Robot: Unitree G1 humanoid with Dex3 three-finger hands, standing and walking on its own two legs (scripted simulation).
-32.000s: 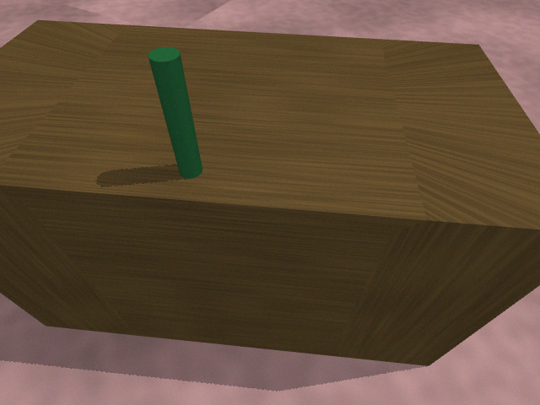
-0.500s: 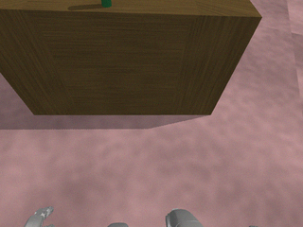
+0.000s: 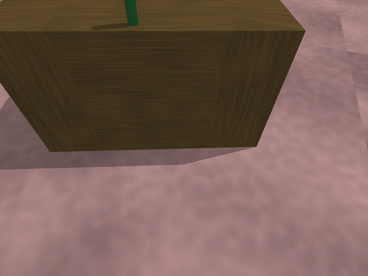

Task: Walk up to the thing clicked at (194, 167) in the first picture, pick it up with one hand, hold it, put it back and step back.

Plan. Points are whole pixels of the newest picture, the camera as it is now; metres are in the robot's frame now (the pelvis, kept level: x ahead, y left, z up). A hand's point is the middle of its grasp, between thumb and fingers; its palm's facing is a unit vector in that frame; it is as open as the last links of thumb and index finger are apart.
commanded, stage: step back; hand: left
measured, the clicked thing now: out of the picture +1.06 +0.25 +0.15
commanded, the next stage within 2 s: stand in 0.58 s
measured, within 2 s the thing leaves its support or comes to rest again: neither
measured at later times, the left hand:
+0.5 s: hand (82, 273) +0.16 +0.25 -0.14, palm faces +0.05 -0.94 -0.33, open 7.4 cm
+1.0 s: hand out of the picture +0.12 +0.25 -0.14, palm faces +0.01 -0.94 -0.33, open 7.4 cm
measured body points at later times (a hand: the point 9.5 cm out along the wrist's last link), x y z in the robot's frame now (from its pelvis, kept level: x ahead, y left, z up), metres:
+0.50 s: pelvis +0.05 -0.01 +0.00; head +0.07 +0.00 +0.45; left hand +0.15 +0.30 -0.12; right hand +0.14 -0.31 -0.12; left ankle +0.04 +0.12 -0.73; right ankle +0.03 -0.14 -0.73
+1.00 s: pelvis +0.04 -0.01 +0.02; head +0.05 -0.01 +0.47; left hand +0.12 +0.30 -0.11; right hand +0.15 -0.30 -0.11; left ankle +0.04 +0.12 -0.73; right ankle +0.03 -0.14 -0.73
